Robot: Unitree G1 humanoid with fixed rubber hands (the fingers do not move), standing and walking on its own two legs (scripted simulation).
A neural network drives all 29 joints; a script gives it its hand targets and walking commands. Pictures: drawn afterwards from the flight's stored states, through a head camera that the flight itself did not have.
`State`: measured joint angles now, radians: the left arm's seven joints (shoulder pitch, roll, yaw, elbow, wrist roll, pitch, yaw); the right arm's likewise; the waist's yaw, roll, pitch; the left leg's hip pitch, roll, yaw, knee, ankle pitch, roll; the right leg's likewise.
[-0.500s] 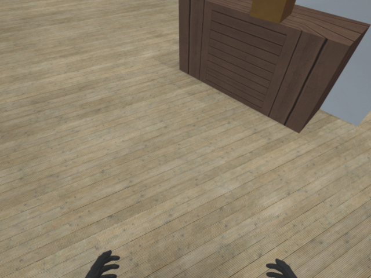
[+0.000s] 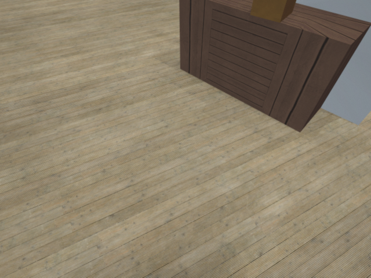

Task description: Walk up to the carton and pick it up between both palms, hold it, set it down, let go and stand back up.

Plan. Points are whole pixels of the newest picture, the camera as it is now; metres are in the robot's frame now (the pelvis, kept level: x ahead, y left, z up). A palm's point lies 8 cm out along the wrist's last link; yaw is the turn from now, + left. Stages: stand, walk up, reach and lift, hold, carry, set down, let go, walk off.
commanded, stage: stand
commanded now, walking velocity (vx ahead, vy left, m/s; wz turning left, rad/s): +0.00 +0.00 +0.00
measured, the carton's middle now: out of the picture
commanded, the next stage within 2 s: walk up in 0.90 s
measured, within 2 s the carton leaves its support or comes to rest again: neither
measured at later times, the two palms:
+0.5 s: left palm out of the picture +0.02 +0.23 -0.13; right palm out of the picture +0.03 -0.23 -0.12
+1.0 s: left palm out of the picture -0.02 +0.21 -0.14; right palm out of the picture -0.02 -0.21 -0.13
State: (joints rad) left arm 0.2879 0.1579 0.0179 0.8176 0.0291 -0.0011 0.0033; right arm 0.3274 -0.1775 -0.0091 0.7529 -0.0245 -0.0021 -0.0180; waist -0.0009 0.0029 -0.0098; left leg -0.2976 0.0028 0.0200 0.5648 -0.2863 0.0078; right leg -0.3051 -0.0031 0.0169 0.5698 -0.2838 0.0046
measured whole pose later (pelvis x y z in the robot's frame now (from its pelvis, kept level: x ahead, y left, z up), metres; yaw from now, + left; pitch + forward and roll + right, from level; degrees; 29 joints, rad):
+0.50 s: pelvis +0.01 +0.00 +0.01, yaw +0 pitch -1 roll +0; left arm 0.30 0.16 0.05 1.00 0.02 0.00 0.03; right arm 0.32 -0.16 -0.03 0.95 -0.02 -0.01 -0.04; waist 0.00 -0.01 0.03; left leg -0.20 0.00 0.01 0.48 -0.26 0.01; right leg -0.21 0.00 0.01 0.48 -0.26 0.01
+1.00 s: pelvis +0.00 +0.00 +0.01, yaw +1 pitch -1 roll +0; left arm 0.31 0.11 0.03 1.12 0.01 0.00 0.04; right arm 0.33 -0.12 -0.02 1.11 -0.02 -0.01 -0.04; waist 0.00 -0.01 0.03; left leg -0.19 0.00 0.01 0.44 -0.23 0.01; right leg -0.18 -0.01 0.01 0.43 -0.22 0.01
